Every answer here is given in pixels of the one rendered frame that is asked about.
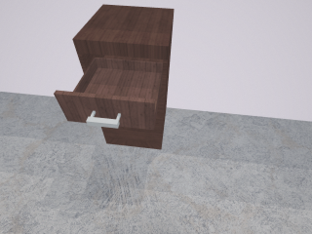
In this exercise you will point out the handle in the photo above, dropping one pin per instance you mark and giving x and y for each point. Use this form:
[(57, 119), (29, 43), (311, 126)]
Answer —
[(103, 122)]

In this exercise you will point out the drawer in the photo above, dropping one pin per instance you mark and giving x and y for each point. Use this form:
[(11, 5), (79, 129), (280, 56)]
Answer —
[(110, 86)]

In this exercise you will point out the cabinet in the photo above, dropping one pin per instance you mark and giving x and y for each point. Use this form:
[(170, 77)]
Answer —
[(130, 33)]

